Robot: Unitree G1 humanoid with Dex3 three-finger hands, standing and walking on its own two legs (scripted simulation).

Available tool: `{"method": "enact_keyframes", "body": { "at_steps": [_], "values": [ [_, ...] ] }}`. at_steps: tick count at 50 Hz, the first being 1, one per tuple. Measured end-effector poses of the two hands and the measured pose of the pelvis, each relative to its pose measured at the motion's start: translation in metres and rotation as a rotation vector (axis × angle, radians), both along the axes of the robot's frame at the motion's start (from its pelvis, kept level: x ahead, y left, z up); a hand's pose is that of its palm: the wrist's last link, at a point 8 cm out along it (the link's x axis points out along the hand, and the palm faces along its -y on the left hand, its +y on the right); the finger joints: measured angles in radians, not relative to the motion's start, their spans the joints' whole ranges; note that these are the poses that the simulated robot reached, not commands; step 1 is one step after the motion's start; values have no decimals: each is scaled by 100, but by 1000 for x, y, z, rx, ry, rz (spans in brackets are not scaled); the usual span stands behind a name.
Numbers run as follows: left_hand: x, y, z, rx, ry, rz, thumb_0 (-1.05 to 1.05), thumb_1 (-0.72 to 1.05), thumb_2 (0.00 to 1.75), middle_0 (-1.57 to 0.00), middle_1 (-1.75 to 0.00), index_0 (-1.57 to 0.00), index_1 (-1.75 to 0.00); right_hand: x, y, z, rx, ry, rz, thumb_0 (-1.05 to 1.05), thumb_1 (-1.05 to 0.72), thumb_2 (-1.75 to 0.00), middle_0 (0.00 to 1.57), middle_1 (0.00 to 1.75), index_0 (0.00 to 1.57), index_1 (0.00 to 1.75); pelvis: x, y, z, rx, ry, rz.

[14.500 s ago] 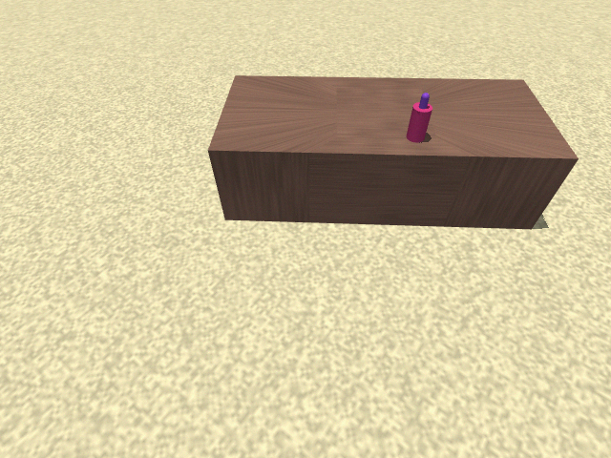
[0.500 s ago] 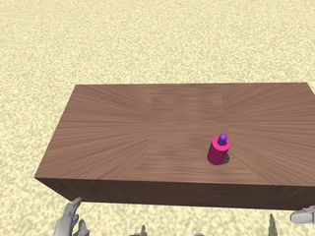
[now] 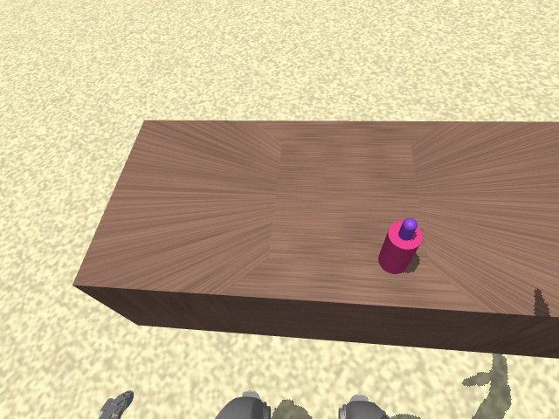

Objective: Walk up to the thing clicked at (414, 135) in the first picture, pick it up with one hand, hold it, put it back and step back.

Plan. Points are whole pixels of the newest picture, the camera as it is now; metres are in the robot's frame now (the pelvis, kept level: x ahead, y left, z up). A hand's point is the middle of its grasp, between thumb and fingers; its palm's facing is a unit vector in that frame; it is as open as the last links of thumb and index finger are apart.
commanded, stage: go down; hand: right
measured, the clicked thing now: (401, 243) +0.50 -0.20 -0.24
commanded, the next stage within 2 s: approach in 0.88 s
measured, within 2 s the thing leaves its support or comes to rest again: neither
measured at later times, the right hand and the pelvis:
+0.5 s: hand out of the picture +0.37 -0.38 +0.02, palm faces +0.24 +0.97 -0.09, open 17.5 cm; pelvis +0.02 +0.00 +0.00, yaw +1 degrees
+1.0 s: hand out of the picture +0.38 -0.39 +0.03, palm faces +0.24 +0.97 -0.07, open 17.7 cm; pelvis +0.01 +0.00 -0.01, yaw +0 degrees
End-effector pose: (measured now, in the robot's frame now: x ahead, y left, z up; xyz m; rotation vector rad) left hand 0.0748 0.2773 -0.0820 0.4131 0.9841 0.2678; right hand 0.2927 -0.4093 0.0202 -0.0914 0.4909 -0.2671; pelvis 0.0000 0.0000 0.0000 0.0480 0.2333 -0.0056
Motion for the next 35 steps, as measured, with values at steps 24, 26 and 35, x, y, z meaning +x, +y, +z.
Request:
{"method": "enact_keyframes", "body": {
  "at_steps": [24, 26, 35],
  "values": [
    [-5, 5, -1, 21, 126, -3, 0, 91, 90, -20, -30, -20, -30, 43, -20, 11, 34, -118, 9, -1, 55, -6, 4, 5, 4, 5, 16, -2, -2, 8, 65, 8],
    [-4, 5, 0, 20, 126, -2, 0, 91, 90, -20, -30, -20, -30, 44, -21, 11, 35, -123, 8, -1, 55, -6, 4, 5, 4, 5, 17, -2, -2, 9, 64, 8],
    [0, 4, 2, 19, 122, -9, 0, 90, 90, -20, -30, -20, -30, 44, -26, 16, 26, -139, 3, -1, 56, -6, 4, 6, 4, 5, 18, -4, 0, 12, 63, 6]
  ]
}}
